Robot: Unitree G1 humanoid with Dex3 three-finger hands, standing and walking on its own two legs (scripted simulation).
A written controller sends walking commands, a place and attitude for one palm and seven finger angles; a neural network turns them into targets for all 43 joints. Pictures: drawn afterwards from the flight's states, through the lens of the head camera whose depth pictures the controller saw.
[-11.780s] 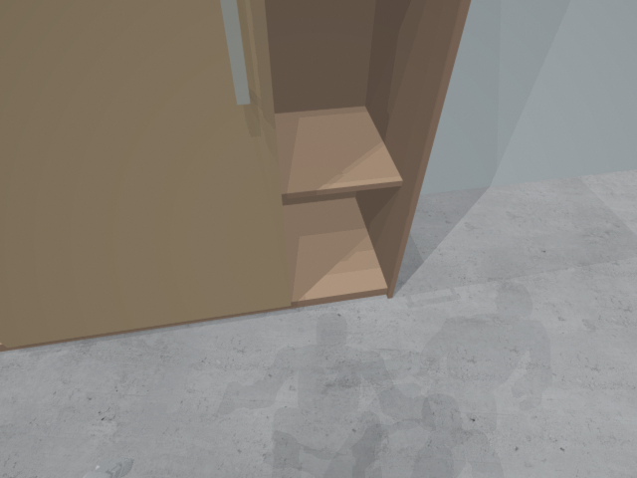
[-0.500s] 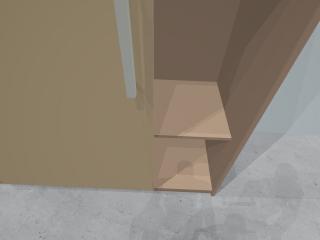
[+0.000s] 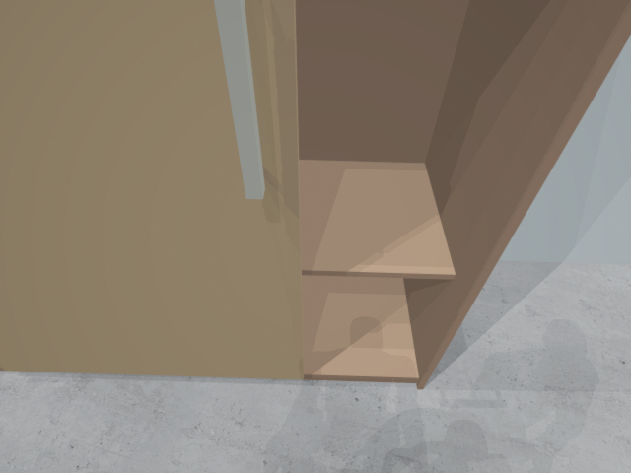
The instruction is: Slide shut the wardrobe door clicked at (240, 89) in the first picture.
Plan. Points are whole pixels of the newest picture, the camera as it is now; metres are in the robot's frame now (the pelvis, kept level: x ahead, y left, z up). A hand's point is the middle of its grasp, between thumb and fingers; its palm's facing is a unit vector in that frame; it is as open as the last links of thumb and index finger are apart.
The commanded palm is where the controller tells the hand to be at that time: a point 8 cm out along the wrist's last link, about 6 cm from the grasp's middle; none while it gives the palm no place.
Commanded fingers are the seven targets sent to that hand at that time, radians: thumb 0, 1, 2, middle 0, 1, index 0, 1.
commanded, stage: look again from close up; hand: left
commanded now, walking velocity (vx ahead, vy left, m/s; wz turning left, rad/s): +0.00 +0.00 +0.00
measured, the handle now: (243, 77) +0.49 +0.12 +0.27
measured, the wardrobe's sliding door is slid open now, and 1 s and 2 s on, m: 0.37 0.37 0.37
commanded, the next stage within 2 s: raise the hand with hooked fingers in 0.54 s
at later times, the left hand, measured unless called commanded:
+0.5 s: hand out of the picture -0.01 +0.15 -0.17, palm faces +0.02 -0.98 -0.17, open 7.4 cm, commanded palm none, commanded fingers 0.00 0.90 0.90 -0.20 -0.30 -0.20 -0.30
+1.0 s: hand (225, 381) +0.22 +0.12 +0.03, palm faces +0.00 -1.00 +0.00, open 8.2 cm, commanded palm +0.14 +0.21 +0.00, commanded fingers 0.00 0.46 0.71 -0.23 -0.58 -0.23 -0.58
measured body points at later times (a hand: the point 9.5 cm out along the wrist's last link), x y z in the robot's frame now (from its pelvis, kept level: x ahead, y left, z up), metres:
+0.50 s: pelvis +0.01 +0.00 +0.00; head +0.02 -0.01 +0.45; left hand -0.01 +0.20 -0.16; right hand -0.01 -0.21 -0.16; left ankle +0.01 +0.08 -0.74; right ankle +0.02 -0.14 -0.74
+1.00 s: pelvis +0.01 -0.03 -0.03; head +0.01 -0.03 +0.42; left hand +0.21 +0.18 +0.04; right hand +0.22 -0.28 -0.07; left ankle +0.01 +0.08 -0.74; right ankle +0.02 -0.14 -0.74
